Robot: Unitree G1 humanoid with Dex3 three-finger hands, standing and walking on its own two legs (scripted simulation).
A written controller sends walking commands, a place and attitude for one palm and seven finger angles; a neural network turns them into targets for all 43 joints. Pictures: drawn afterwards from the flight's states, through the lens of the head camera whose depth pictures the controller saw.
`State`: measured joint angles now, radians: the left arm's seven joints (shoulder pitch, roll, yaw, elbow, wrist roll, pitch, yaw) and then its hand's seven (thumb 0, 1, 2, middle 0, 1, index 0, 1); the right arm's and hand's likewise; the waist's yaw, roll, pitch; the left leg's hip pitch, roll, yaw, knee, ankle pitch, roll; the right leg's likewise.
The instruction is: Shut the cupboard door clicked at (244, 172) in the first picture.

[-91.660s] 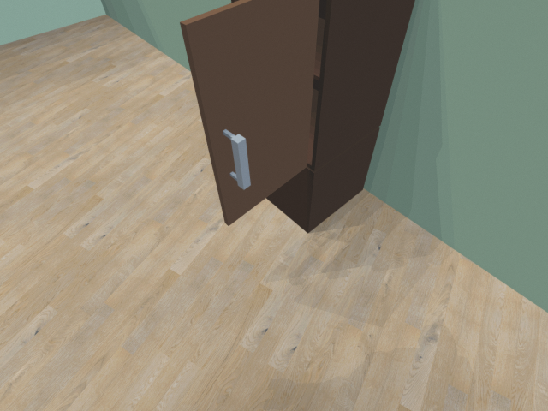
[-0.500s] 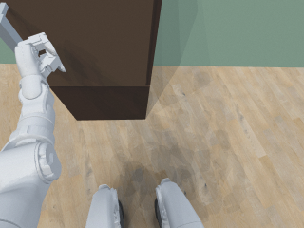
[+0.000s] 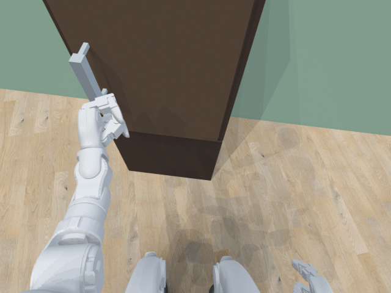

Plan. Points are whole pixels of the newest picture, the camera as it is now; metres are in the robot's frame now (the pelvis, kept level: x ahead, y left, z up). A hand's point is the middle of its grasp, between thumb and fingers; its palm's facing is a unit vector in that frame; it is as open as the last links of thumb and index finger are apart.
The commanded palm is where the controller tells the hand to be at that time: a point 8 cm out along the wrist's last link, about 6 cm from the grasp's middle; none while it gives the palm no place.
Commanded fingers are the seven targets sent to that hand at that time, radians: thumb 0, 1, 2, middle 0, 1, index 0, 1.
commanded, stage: draw the hand back to the body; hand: left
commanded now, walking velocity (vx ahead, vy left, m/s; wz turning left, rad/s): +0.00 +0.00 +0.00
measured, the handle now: (93, 78) +0.58 +0.23 +0.03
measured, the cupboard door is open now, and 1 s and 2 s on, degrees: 0 0 0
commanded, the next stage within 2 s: step back with the hand held close in 1.50 s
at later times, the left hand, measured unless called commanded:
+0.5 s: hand (65, 159) +0.32 +0.19 +0.14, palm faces +0.14 -0.98 -0.14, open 3.1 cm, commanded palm +0.28 +0.24 +0.16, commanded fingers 0.00 0.90 0.90 -1.02 -1.20 -1.02 -1.20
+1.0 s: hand out of the picture +0.23 +0.26 +0.24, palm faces +0.43 -0.83 -0.36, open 5.2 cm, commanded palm +0.18 +0.30 +0.26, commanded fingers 0.00 0.90 0.90 -0.34 -0.45 -0.34 -0.45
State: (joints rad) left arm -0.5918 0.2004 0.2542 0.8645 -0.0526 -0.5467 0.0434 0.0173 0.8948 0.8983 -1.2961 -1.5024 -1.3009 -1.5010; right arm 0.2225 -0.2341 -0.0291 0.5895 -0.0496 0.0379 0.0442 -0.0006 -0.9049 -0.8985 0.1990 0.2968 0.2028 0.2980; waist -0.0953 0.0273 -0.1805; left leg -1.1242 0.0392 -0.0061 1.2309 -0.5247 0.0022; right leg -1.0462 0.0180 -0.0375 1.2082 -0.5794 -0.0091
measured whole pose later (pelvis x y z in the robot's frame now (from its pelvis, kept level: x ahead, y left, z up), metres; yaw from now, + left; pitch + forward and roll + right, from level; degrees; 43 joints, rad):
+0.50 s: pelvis +0.00 -0.01 +0.07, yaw +1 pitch +8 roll -1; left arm -0.06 0.26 0.17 0.34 -0.14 -0.28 -0.04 0.02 0.89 0.90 -1.23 -1.43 -1.24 -1.43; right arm 0.27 -0.25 -0.01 0.56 0.04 0.03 -0.06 0.01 -0.90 -0.90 0.20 0.30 0.20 0.30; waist -0.03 0.04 -0.12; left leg -0.62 0.03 0.01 0.85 -0.38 -0.01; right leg -0.56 0.01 -0.02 0.85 -0.43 -0.01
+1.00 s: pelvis +0.03 +0.00 +0.11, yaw +2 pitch -2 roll +0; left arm 0.36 0.33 0.26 -0.25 -0.07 -0.05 0.10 0.02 0.89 0.90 -0.60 -0.74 -0.61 -0.74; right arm 0.18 -0.21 0.06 0.58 0.02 -0.06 -0.07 0.01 -0.90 -0.90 0.20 0.30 0.20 0.30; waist 0.07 0.07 -0.04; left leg -0.19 0.00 0.01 0.48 -0.26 0.01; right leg -0.11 -0.01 -0.03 0.46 -0.31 0.00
